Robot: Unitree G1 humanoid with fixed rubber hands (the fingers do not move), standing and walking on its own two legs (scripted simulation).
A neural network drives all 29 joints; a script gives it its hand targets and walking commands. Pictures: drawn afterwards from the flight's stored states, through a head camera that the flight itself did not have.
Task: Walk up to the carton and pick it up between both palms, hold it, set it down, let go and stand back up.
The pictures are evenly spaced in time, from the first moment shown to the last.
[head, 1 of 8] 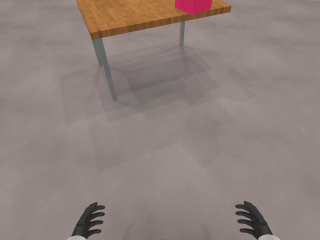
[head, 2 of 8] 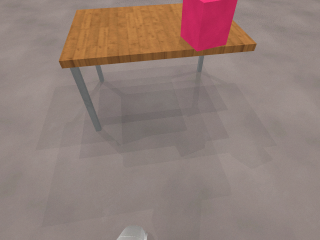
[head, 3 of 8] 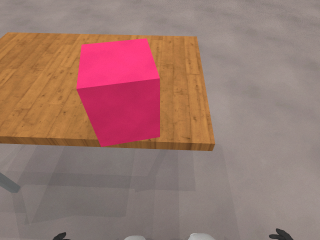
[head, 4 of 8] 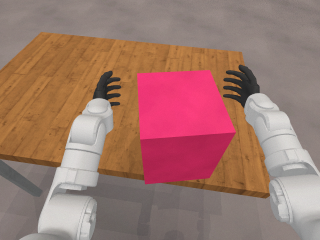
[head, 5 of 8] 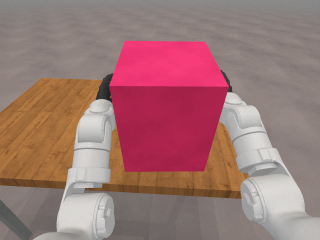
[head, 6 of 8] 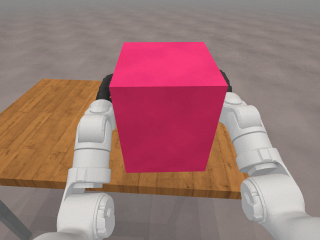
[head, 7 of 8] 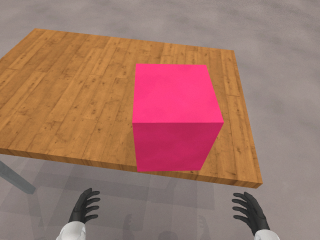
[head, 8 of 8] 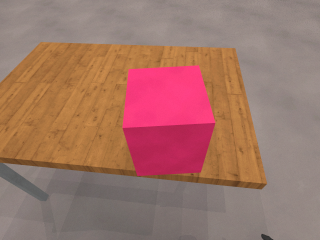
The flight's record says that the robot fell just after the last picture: no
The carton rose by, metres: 0.19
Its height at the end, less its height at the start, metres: +0.00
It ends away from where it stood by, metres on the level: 0.01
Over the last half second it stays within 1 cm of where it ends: yes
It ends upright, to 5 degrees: yes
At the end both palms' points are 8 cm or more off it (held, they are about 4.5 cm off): yes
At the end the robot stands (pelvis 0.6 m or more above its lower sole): yes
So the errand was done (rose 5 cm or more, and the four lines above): yes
